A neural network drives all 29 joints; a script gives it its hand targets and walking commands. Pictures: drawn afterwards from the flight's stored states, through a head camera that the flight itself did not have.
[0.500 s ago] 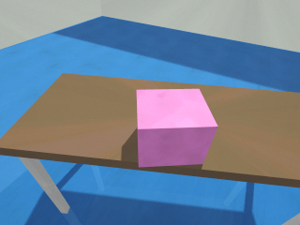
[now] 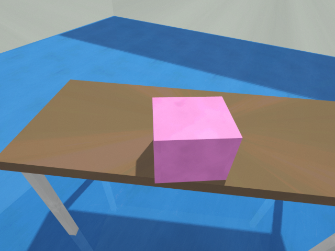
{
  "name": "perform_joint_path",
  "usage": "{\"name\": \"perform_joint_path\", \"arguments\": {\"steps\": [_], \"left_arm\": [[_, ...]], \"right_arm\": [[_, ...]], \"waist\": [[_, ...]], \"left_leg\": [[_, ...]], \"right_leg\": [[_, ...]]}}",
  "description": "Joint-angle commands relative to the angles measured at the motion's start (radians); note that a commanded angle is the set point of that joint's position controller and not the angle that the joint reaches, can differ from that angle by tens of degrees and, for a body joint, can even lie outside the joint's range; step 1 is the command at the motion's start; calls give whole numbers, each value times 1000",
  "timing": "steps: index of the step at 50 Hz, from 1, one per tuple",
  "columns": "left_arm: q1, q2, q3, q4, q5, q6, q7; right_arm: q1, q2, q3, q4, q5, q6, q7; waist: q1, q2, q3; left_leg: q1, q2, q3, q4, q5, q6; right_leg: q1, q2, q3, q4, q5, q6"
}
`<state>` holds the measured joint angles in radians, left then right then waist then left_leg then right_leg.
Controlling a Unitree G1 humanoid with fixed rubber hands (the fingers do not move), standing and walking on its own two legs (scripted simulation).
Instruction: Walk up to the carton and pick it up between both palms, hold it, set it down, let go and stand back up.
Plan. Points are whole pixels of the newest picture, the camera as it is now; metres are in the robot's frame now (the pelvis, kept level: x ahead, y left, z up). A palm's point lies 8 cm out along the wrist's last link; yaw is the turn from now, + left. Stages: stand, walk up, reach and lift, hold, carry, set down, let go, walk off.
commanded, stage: stand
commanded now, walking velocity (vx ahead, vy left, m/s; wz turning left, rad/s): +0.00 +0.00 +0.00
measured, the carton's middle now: (189, 138) +0.48 -0.01 +0.03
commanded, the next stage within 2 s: none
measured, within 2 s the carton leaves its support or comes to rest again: neither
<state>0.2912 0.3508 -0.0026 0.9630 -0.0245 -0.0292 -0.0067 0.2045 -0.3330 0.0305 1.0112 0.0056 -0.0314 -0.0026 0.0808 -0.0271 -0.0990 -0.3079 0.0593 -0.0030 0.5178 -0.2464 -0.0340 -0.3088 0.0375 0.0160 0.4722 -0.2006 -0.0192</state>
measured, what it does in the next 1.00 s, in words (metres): stands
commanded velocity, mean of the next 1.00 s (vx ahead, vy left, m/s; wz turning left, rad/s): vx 0.00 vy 0.00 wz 0.00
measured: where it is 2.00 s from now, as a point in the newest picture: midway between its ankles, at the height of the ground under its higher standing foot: outside the picture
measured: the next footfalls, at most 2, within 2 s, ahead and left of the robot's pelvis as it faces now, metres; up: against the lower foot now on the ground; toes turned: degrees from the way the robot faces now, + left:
none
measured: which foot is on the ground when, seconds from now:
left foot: down 0.00-1.00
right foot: down 0.00-1.00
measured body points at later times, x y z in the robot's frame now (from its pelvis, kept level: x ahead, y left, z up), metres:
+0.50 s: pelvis -0.01 +0.00 +0.00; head -0.02 +0.01 +0.45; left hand +0.01 +0.30 -0.14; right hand +0.09 -0.29 -0.12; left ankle +0.01 +0.14 -0.74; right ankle +0.03 -0.11 -0.74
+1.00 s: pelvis -0.01 +0.00 +0.00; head -0.02 +0.01 +0.45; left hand +0.01 +0.30 -0.14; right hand +0.09 -0.29 -0.12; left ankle +0.01 +0.14 -0.74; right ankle +0.03 -0.11 -0.74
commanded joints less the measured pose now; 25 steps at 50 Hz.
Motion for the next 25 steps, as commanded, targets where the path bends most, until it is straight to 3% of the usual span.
{"name": "perform_joint_path", "arguments": {"steps": [1, 2, 5, 6, 7, 8, 10, 11, 12, 13, 16, 17, 19, 21, 22, 24, 25], "left_arm": [[-1, 209, 38, 44, 43, -40, 13], [-37, 228, 41, 44, 52, -34, 13], [-51, 230, 46, 46, 50, -43, 12], [-27, 221, 47, 41, 46, -42, 17], [-50, 205, 40, 47, 36, -45, 16], [-53, 216, 38, 35, 42, -43, 16], [-18, 205, 39, 54, 41, -45, 13], [-50, 216, 34, 52, 41, -38, 16], [-36, 189, 33, 44, 41, -43, 9], [-38, 216, 48, 54, 52, -44, 10], [-35, 226, 44, 50, 39, -34, 12], [-43, 207, 41, 47, 35, -36, 10], [-58, 199, 41, 49, 41, -34, 10], [-41, 211, 39, 64, 42, -41, 11], [-35, 200, 36, 54, 39, -45, 9], [-35, 206, 37, 60, 35, -37, 9], [-16, 203, 37, 62, 29, -37, 5]], "right_arm": [[-47, -244, -72, -50, -18, -14, -6], [-55, -225, -76, -65, -24, -14, -3], [-54, -204, -68, -55, -16, -18, 2], [-33, -210, -63, -50, -20, -12, 2], [-22, -228, -72, -42, -19, -13, -2], [-36, -206, -62, -43, -24, -12, -3], [-64, -219, -65, -59, -19, -13, 1], [-73, -203, -63, -50, -20, -12, -4], [-71, -229, -66, -41, -27, -20, -5], [-71, -221, -71, -38, -23, -17, -2], [-49, -226, -68, -29, -13, -9, -5], [-33, -219, -59, -21, -24, -15, -7], [-22, -238, -67, -26, -22, -12, -6], [-43, -205, -61, -28, -19, -9, 0], [-56, -215, -67, -40, -15, -12, 4], [-90, -245, -77, -41, -19, -9, 2], [-69, -251, -72, -33, -24, -14, 0]], "waist": [[-74, 97, 95], [-88, 63, 43], [-93, 72, 55], [-78, 95, 23], [-93, 99, 56], [-78, 76, 86], [-73, 118, 28], [-88, 101, 53], [-61, 92, 53], [-69, 57, 31], [-90, 92, 77], [-75, 109, 107], [-88, 138, 69], [-95, 108, 58], [-75, 99, 19], [-79, 79, 84], [-62, 118, 71]], "left_leg": [[63, 54, -125, -134, 33, 89], [79, 53, -106, -123, 18, 84], [92, 53, -119, -131, 91, 87], [77, 51, -98, -116, 69, 80], [82, 51, -119, -134, 87, 83], [63, 58, -126, -145, 57, 92], [97, 57, -118, -119, 81, 86], [79, 62, -132, -138, 75, 94], [62, 57, -130, -147, 55, 93], [74, 54, -116, -145, 25, 87], [77, 60, -117, -131, 61, 89], [76, 57, -116, -146, 41, 85], [74, 59, -122, -158, 24, 79], [94, 63, -130, -145, 21, 90], [103, 63, -127, -141, 42, 87], [76, 65, -131, -146, 41, 81], [71, 61, -125, -153, 28, 80]], "right_leg": [[69, -141, 134, -130, -20, -24], [86, -149, 132, -131, -38, -29], [78, -154, 142, -123, 20, -24], [115, -150, 142, -118, 25, -23], [101, -154, 144, -110, 83, -28], [92, -152, 150, -107, 33, -31], [109, -155, 142, -117, 59, -31], [89, -155, 147, -113, 62, -37], [102, -150, 145, -115, 24, -34], [111, -145, 133, -126, -11, -28], [57, -155, 145, -128, 39, -34], [58, -150, 151, -126, 20, -32], [94, -143, 126, -112, 19, -26], [67, -141, 128, -119, -17, -24], [93, -144, 119, -108, -4, -29], [67, -147, 122, -122, -5, -29], [80, -151, 134, -101, 7, -35]]}}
